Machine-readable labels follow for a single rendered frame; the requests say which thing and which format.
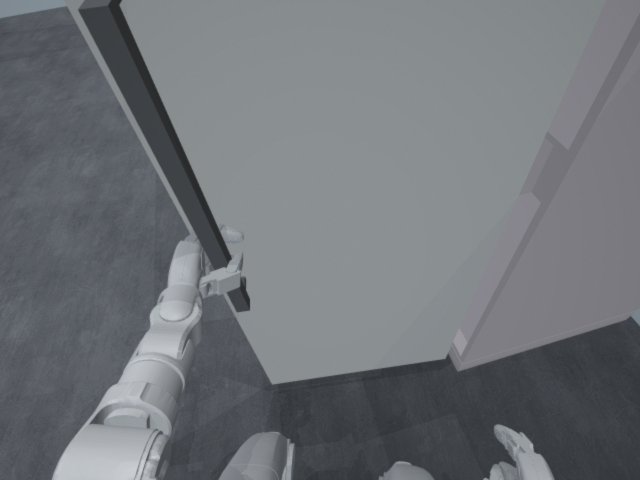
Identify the robot left upper arm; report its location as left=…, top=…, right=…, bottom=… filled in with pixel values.
left=57, top=424, right=172, bottom=480

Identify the handle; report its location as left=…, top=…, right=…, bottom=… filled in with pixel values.
left=78, top=0, right=250, bottom=312

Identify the left robot thigh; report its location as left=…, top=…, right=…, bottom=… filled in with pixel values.
left=219, top=432, right=295, bottom=480

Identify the robot left hand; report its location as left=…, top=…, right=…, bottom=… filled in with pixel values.
left=167, top=223, right=244, bottom=299

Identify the robot right hand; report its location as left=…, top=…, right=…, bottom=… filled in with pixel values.
left=483, top=424, right=555, bottom=480

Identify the fridge door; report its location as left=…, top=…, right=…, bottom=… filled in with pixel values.
left=64, top=0, right=606, bottom=385

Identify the left robot forearm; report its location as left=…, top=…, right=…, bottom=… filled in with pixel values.
left=52, top=285, right=203, bottom=480

